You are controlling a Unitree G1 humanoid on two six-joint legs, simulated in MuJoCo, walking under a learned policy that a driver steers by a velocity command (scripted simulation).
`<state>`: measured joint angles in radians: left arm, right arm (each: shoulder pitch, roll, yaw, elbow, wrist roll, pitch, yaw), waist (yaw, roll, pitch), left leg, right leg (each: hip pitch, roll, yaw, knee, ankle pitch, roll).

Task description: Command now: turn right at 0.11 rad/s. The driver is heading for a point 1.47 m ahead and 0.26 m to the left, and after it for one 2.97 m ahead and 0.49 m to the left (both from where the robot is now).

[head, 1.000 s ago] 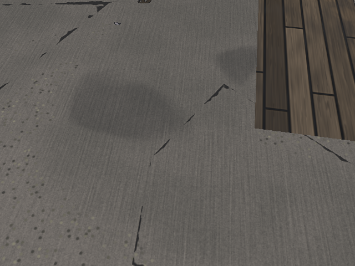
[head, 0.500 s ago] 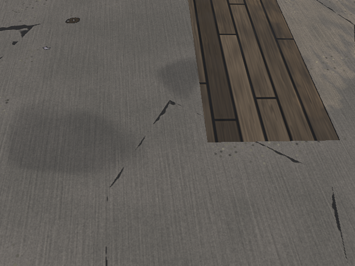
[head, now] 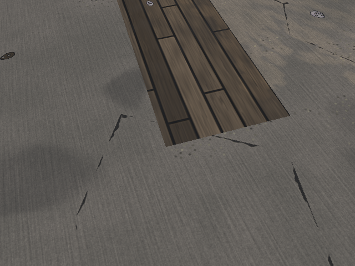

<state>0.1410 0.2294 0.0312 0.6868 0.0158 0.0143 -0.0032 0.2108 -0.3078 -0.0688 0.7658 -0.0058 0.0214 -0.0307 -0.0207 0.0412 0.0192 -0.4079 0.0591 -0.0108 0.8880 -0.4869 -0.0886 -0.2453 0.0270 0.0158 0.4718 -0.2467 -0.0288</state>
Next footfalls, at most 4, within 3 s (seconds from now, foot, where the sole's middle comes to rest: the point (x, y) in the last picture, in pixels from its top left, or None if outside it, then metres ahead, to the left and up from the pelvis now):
0.14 left None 0.03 0.15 -0.78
0.82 left None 0.37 0.16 -0.78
1.38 right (209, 216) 0.68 -0.07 -0.78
1.88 left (151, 167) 0.93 0.17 -0.78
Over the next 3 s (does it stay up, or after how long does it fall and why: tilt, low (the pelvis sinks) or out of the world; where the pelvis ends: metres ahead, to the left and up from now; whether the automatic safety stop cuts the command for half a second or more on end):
stays up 1.10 0.20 0.01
